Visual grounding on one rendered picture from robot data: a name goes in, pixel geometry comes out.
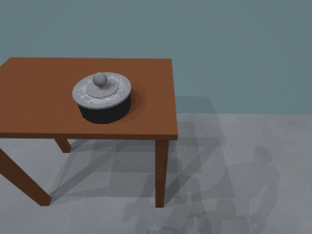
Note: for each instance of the table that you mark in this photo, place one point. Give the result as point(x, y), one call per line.
point(36, 101)

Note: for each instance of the knob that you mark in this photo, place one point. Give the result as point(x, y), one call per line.
point(100, 79)

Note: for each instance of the lid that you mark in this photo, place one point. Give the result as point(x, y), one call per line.
point(90, 96)

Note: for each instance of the pot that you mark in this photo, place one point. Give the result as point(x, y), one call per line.
point(107, 115)

